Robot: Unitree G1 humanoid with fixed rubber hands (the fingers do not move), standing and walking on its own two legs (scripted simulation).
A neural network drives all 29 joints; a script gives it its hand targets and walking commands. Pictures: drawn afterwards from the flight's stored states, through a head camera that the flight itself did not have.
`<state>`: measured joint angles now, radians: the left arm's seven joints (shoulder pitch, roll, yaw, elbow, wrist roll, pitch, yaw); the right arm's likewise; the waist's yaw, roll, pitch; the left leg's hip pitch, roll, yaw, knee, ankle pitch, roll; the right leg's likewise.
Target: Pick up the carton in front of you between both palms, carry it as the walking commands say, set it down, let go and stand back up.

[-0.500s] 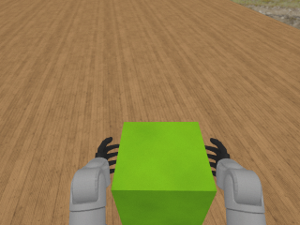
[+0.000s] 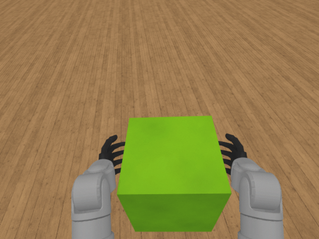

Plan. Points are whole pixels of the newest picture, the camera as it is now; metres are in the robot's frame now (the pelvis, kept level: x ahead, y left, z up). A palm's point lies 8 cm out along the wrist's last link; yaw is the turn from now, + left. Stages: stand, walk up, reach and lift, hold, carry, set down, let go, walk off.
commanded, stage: carry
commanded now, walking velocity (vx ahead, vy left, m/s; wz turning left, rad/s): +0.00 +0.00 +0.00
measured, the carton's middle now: (171, 176) +0.29 +0.00 +0.00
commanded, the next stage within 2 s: hold in 1.84 s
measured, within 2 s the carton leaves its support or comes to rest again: neither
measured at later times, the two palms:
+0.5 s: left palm (105, 153) +0.30 +0.17 +0.09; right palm (228, 152) +0.30 -0.13 +0.08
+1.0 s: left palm (104, 169) +0.27 +0.17 +0.06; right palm (229, 168) +0.27 -0.13 +0.06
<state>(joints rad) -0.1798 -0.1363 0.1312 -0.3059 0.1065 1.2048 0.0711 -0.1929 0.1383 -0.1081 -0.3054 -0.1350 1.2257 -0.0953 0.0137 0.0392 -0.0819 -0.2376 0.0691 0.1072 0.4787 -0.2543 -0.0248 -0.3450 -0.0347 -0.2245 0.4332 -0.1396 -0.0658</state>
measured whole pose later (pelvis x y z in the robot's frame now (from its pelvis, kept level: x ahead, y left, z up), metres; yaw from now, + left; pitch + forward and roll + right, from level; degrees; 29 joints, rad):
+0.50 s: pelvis +0.04 +0.02 -0.01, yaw +0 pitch +3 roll +0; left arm -0.18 -0.14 0.12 -0.28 0.13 1.23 0.07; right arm -0.19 0.14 -0.12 -0.26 -0.13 1.23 -0.09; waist 0.00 0.01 -0.14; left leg -0.21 0.05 0.12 0.57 -0.40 0.00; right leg -0.35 -0.08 -0.21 0.59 -0.28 -0.02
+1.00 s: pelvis +0.01 +0.02 +0.00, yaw +0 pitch +1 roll +0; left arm -0.16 -0.13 0.12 -0.08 0.17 1.05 0.04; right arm -0.17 0.13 -0.12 -0.08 -0.18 1.06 -0.07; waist 0.00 0.00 -0.13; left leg -0.22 0.04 0.12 0.53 -0.33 0.00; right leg -0.34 -0.07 -0.21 0.51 -0.19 -0.03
